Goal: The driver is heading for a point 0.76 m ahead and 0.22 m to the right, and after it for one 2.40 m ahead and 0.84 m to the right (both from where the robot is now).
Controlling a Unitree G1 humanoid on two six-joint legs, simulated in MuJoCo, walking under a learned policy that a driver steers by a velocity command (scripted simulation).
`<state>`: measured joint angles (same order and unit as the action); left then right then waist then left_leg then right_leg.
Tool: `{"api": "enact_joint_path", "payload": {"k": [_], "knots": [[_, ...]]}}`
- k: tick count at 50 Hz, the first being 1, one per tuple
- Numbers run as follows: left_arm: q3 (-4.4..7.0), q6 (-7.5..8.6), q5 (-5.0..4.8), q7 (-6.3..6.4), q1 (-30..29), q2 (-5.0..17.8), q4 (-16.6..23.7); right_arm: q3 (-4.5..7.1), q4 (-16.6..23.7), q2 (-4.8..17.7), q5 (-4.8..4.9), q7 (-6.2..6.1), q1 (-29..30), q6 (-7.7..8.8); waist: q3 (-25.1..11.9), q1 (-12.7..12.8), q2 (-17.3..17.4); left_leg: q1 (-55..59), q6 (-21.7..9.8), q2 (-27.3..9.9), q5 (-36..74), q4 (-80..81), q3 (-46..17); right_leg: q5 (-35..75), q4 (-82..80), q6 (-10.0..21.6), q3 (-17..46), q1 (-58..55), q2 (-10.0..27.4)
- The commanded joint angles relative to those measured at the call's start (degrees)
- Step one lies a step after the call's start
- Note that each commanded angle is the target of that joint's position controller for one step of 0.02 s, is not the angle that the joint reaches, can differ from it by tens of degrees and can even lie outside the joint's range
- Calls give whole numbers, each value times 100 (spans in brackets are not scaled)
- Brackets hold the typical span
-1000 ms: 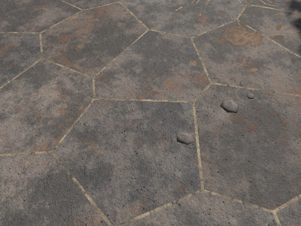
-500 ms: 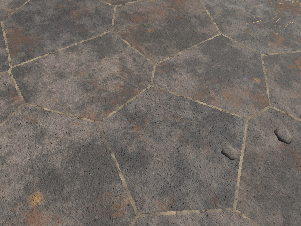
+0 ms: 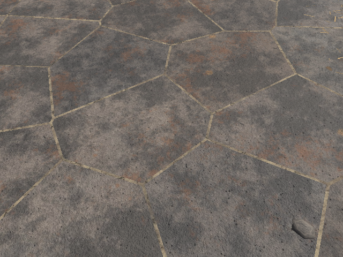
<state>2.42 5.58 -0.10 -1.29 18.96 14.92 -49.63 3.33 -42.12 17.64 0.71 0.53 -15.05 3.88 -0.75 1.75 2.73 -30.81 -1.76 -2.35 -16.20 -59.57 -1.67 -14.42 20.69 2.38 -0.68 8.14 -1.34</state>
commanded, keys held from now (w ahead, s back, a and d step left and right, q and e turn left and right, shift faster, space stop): w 0.34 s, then w+e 0.66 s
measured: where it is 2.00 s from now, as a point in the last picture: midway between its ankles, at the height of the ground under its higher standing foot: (246, 147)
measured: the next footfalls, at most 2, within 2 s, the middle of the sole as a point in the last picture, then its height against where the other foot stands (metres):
left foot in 0.30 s outside the picture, level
right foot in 0.84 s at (224, 229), level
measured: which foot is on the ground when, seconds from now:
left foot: up 0.00-0.28, down 0.30-0.86, up 0.88-1.00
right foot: down 0.00-0.30, up 0.32-0.82, down 0.84-1.00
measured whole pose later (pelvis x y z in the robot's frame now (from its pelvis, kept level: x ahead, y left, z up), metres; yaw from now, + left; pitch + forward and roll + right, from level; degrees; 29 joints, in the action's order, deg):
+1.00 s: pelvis +0.56 -0.03 -0.01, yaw -19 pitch +1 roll +0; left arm 3.9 2.8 -0.5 -1.8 13.9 17.0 -38.6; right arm 2.8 -43.0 17.3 0.2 0.3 -11.4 6.3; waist 3.5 0.4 0.7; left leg -26.6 0.1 -3.6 -21.1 -67.6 -2.6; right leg -9.4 27.2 5.9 0.5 19.2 -5.7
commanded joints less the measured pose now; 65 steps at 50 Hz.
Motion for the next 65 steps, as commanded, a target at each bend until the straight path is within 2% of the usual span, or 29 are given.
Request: {"api": "enact_joint_path", "payload": {"k": [1,5,9,12,14,15,16,17,18,20,22,26,31,36,39,41,42,43,44,45,46,47,48,49,53,57,60,63,65], "knots": [[181,46,-26,64,-50,921,322,69,638,282,-39,20,683,116,390,91,-822,-1462,197,-331,686,486,-3,995,-1283,935,1320,-713,1363],[188,-24,-66,135,220,1021,234,-54,869,-2,1,88,1341,158,461,289,-772,-753,288,-141,1694,2073,270,1716,-1333,807,604,-397,1107],[210,-101,-129,155,567,1100,92,-44,1049,79,71,211,1789,195,651,339,-789,-486,125,-5,1936,2811,242,1833,-1279,786,623,-728,1431],[269,-181,-137,183,525,1227,72,53,1044,338,53,249,1563,206,417,14,-880,-4,-167,158,1425,3024,272,3328,-699,623,554,-1279,1611],[267,-260,-96,211,419,1248,113,260,692,711,36,167,264,162,-482,-729,-872,1850,-485,436,1385,3157,530,4916,933,414,234,-1075,1313],[172,-257,16,229,437,1049,245,354,482,998,-13,89,-748,114,-1287,-1124,-528,3700,-779,-363,1412,2823,-298,3565,2512,252,163,114,1096],[-68,-143,17,181,1235,195,400,442,369,1550,-114,102,-1051,110,-2174,-620,1153,5613,-1715,-1882,22,3321,-3256,-542,4767,-113,160,2351,-42],[24,-2,-109,130,971,707,298,310,371,995,-48,108,-1088,106,-2338,-850,1080,5528,-1759,-1994,-674,4129,-4334,-1774,5489,-74,911,2997,-36],[135,52,-289,92,361,1050,494,218,367,743,-35,85,-656,110,-1216,-817,707,4735,-1472,-1840,-532,4214,-3315,-1451,5680,-23,824,3479,273],[129,54,-190,114,-166,940,597,145,374,493,-99,91,-1,139,-302,-464,-46,3086,-1200,-1399,574,4507,-1950,-585,5051,-24,618,3134,754],[150,-124,-174,122,111,783,488,115,327,308,-154,112,300,238,-145,-135,206,2309,-1128,-1159,983,4913,-1249,-204,4744,-80,698,2530,966],[137,-322,-135,177,-142,583,607,186,55,438,-156,81,309,383,287,-52,55,1891,-1146,-1140,1447,5372,-376,445,4148,-273,832,2882,981],[94,-211,-96,33,-942,457,859,207,-108,595,-139,-21,190,343,452,-332,-87,2203,-859,-888,1912,5432,631,2074,2419,-266,457,2873,805],[32,-198,-104,-151,-1817,367,1361,274,-382,796,-32,-72,-362,129,673,-692,-185,3411,-776,-1257,2372,5072,894,1728,1559,-55,92,3378,699],[106,-220,-112,-252,-1775,512,1591,323,-373,968,14,-132,-297,-41,427,-485,41,3890,-603,-1372,4328,4291,1098,839,1419,205,-305,3007,371],[308,-267,-120,-236,-862,865,1474,352,-307,1098,14,-201,-187,-143,-228,75,236,3794,-432,-1258,5949,2844,1278,397,1408,484,-590,1691,-103],[498,-290,-133,-157,90,1189,1261,308,-258,1031,25,-237,-112,-152,-716,601,90,3063,-220,-1030,5510,1530,1415,759,1026,727,-438,197,-236],[669,-360,-127,-19,727,1763,1146,153,-66,566,-118,-232,-372,-68,-1317,626,-879,1156,70,-561,2706,-433,1444,734,1001,1277,1517,-1758,943],[640,-293,-134,-40,449,1954,1337,-23,162,151,-146,-130,-570,150,-2048,164,-1696,-773,320,661,-1717,-2134,323,76,61,2346,4768,-3110,2096],[501,-251,-96,-66,504,1444,1370,103,250,705,47,-15,29,345,-1970,562,-1002,-1427,191,289,-1494,-2304,-532,-184,-273,2076,4490,-3110,2015],[434,-212,-77,-59,324,1206,1347,88,388,725,177,28,383,438,-1162,479,-758,-1589,72,53,-1044,-1973,-427,81,-295,1823,3573,-2383,1794],[399,-193,-84,-58,-52,1095,1376,66,376,623,76,-6,439,470,-607,164,-209,-1372,64,-198,-664,-1337,-369,647,-337,1608,2920,-1451,1513],[337,-181,-57,-39,-361,890,1460,120,330,705,-60,-44,429,431,-366,-24,-238,-1003,114,-363,-442,-858,-349,1256,-426,1503,2481,-809,1325],[311,-184,-1,-14,-524,852,1558,140,322,703,-99,-36,316,357,-261,-187,-375,-672,178,-419,-295,-706,-358,1590,-563,1509,2316,-354,1203],[383,-160,-45,112,-466,1082,1494,68,410,437,-177,-71,467,174,-48,-260,-432,-454,567,-337,338,388,-141,2251,-782,1512,1709,493,936],[414,-242,-104,206,-179,1161,1365,-38,601,234,-133,-17,1363,214,57,114,-682,81,644,35,1903,2233,-49,1458,-631,1099,1385,797,544],[429,-289,-144,216,105,1174,1243,7,714,385,-35,53,1689,279,54,240,-782,297,571,186,2050,2813,-187,976,-372,994,1814,518,719],[429,-328,-136,238,97,1111,1221,122,708,624,-8,93,1519,351,27,67,-975,544,343,194,1438,3103,-330,800,123,855,2369,70,934],[370,-348,-108,228,-26,911,1276,248,528,784,-38,53,749,406,-261,-365,-1023,1652,66,163,1283,3417,-204,1066,833,615,2322,188,663]]}}
Velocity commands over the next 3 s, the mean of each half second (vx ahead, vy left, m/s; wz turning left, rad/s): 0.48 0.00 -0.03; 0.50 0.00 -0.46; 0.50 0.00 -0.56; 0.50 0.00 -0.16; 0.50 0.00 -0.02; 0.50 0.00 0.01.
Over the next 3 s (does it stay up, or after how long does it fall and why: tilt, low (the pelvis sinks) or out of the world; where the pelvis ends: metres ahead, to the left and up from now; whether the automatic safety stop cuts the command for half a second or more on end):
stays up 1.45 -0.62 -0.01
